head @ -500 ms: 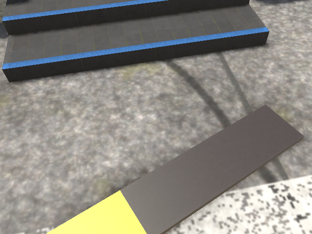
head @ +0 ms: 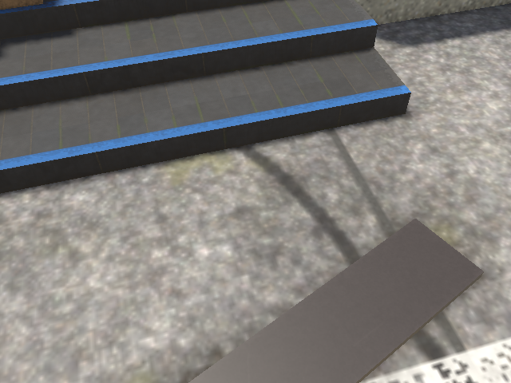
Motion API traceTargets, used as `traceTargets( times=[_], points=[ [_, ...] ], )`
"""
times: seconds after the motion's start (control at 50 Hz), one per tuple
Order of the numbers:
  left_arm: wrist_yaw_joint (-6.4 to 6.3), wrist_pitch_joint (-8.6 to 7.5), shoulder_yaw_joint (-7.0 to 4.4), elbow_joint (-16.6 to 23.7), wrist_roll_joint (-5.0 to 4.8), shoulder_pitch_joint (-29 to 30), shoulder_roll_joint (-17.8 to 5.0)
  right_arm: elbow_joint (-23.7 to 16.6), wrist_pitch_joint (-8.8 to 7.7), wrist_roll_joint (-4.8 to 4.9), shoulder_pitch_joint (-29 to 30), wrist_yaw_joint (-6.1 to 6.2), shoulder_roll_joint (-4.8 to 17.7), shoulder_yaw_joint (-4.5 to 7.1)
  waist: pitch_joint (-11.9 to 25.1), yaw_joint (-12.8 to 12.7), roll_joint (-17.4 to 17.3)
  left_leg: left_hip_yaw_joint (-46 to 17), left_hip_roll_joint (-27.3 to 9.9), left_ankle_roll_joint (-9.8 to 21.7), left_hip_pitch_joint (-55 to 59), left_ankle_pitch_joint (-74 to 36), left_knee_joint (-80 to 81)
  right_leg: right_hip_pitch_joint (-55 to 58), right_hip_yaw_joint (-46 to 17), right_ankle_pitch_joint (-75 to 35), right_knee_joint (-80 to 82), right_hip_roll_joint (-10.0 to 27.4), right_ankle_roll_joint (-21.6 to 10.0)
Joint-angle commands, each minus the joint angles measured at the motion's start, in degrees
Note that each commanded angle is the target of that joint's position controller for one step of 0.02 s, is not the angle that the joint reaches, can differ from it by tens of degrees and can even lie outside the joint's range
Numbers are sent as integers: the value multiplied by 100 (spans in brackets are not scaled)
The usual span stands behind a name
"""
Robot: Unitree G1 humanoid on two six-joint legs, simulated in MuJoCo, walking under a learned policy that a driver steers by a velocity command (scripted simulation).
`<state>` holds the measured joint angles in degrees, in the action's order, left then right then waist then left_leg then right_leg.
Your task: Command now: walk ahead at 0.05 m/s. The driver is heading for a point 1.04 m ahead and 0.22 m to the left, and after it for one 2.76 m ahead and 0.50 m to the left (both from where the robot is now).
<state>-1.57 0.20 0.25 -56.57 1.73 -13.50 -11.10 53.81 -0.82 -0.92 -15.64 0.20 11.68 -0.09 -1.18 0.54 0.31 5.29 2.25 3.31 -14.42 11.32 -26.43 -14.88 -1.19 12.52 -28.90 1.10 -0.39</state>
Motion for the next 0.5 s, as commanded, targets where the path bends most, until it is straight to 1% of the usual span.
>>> traceTargets(
  times=[0.02, 0.04, 0.06, 0.08, 0.1, 0.12, 0.14, 0.16, 0.18, 0.2, 0.22, 0.24, 0.26, 0.28, 0.3, 0.32, 0.34, 0.36, 0.38, 0.4, 0.42, 0.46, 0.5],
  points=[
    [-35, -129, -87, -11, -124, -133, -641, 25, 34, 49, -627, 28, 350, 65, -230, 233, 662, -598, -491, -103, 337, 373, 704, -360, -1059, 218, 1306, 861, -392],
    [-21, -164, -58, -50, -137, -107, -525, 62, 44, 43, -536, 45, 450, 101, -296, 200, 506, -691, -576, -104, 553, 81, 703, -459, -873, 315, 1324, 652, -268],
    [-23, -172, -102, -122, -137, -214, -614, 107, 38, 29, -530, 48, 525, 127, -147, 137, 476, -647, -532, -66, 568, 334, 572, -262, -740, 686, 1323, 468, -256],
    [-38, -163, -158, -174, -143, -333, -730, 100, 37, 4, -483, 36, 628, 176, -127, 96, 554, -529, -406, 4, 395, 956, 336, -146, -715, 1286, 1285, 359, -350],
    [-32, -138, -210, -195, -138, -388, -802, 83, 36, -26, -461, 15, 602, 179, -234, 70, 592, -464, -319, 59, 72, 1525, 212, -126, -801, 2008, 1339, 374, -478],
    [-10, -112, -249, -195, -129, -459, -823, 68, 34, -40, -385, -4, 528, 170, -436, 4, 537, -422, -249, 92, -290, 1886, 93, -123, -984, 2598, 1465, 471, -614],
    [7, -103, -286, -220, -129, -586, -844, 31, 17, -52, -280, -25, 416, 154, -599, -77, 574, -325, -167, 96, -589, 1892, -153, -50, -1300, 2946, 1650, 681, -774],
    [13, -108, -330, -272, -126, -745, -891, -11, -13, -77, -181, -46, 297, 140, -643, -151, 723, -166, -82, 87, -818, 1627, -548, 130, -1710, 3149, 1900, 983, -967],
    [14, -121, -376, -298, -116, -788, -952, -50, -55, -114, -130, -59, 234, 133, -652, -175, 821, -95, -117, 113, -962, 1320, -830, 290, -2012, 3104, 2047, 1253, -1146],
    [24, -144, -401, -298, -115, -765, -942, -83, -106, -121, -96, -68, 268, 150, -609, -173, 779, -154, -224, 149, -957, 1167, -990, 313, -2125, 2887, 2117, 1387, -1247],
    [39, -173, -414, -284, -116, -667, -929, -91, -162, -101, -160, -83, 299, 171, -547, -85, 731, -198, -283, 197, -802, 1134, -949, 265, -2055, 2640, 2098, 1398, -1263],
    [56, -199, -428, -257, -132, -493, -917, -46, -214, -78, -337, -92, 291, 184, -519, 56, 689, -184, -292, 247, -441, 1092, -654, 99, -1856, 2388, 1983, 1310, -1215],
    [72, -214, -434, -207, -159, -260, -869, 80, -255, -49, -651, -89, 255, 196, -496, 244, 570, -100, -194, 285, 183, 969, -206, -235, -1509, 2175, 1786, 1079, -1088],
    [79, -228, -444, -140, -166, -40, -809, 275, -280, -42, -1122, -68, 262, 222, -474, 440, 365, -162, -135, 297, 938, 898, 160, -711, -1137, 2010, 1369, 783, -942],
    [91, -263, -405, 3, -148, 229, -603, 460, -314, -85, -1740, -13, 472, 285, -463, 666, -265, -1039, -698, 402, 1691, 1388, 786, -1449, -597, 1673, 346, 376, -738],
    [148, -317, -315, 234, -174, 439, -213, 597, -322, -66, -2260, 24, 1033, 446, -458, 768, -1629, -3178, -1834, 802, 2258, 2744, 1863, -2558, 372, 1401, -1326, -423, -447],
    [185, -343, -376, 350, 38, 604, -537, 629, -292, -53, -2242, 32, 1076, 467, -796, 655, -1314, -3901, -2470, 1095, 2081, 2561, 2069, -3108, 307, 1622, -2303, -262, -482],
    [235, -369, -394, 300, 92, 572, -545, 538, -299, -70, -1869, 34, 814, 399, -831, 384, -605, -3545, -2329, 1102, 1841, 2273, 1948, -3106, 50, 1233, -2817, -3, -528],
    [288, -403, -374, 199, 37, 392, -447, 449, -331, -70, -1571, 30, 697, 375, -735, 193, -398, -3073, -2089, 969, 1714, 1881, 1960, -2974, 5, 832, -2954, 127, -527],
    [333, -428, -377, 162, 16, 339, -430, 393, -370, -55, -1390, 39, 651, 360, -641, 89, -356, -2670, -1906, 860, 1691, 1418, 2022, -2868, 38, 495, -2962, 224, -491],
    [365, -420, -380, 143, 35, 354, -430, 394, -415, -36, -1323, 46, 567, 331, -583, 55, -383, -2274, -1728, 778, 1694, 779, 2043, -2804, 123, 250, -2923, 258, -416],
    [385, -360, -365, 182, 55, 477, -351, 532, -458, -24, -1554, 51, 451, 286, -469, 72, -479, -1686, -1527, 733, 1794, -692, 1894, -2793, 336, 12, -2882, 205, -286],
    [376, -316, -319, 345, 43, 867, -237, 655, -466, -18, -1793, 67, 392, 248, -470, 157, -523, -1322, -1442, 743, 1847, -1741, 1742, -2876, 507, -119, -2604, 171, -175]
  ],
)
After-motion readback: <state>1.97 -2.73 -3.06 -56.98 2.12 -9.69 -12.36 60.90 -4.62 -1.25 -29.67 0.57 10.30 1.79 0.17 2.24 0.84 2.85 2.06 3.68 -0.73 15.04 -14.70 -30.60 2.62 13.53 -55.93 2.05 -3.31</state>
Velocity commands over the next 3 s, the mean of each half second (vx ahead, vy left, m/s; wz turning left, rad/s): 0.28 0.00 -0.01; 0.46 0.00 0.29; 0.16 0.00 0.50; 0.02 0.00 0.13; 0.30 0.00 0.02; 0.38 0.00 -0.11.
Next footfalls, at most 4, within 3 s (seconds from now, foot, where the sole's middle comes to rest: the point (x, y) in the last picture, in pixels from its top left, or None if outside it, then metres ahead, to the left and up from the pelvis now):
0.68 right None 0.41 -0.11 -0.75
1.20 left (229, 376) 0.53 0.10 -0.74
1.74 right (285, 331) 0.65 -0.04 -0.74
2.72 right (230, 246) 0.95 0.11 -0.77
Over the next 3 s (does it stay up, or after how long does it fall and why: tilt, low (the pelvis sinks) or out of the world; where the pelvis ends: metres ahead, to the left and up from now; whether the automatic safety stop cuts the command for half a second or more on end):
stays up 0.92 0.17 0.01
